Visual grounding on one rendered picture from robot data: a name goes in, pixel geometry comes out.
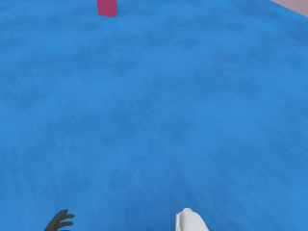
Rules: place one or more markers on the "robot right thigh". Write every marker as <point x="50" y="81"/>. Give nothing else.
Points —
<point x="189" y="221"/>

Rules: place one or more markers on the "robot left hand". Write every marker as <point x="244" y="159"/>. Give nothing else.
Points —
<point x="56" y="223"/>

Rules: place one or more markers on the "carton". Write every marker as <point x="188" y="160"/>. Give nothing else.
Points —
<point x="107" y="7"/>

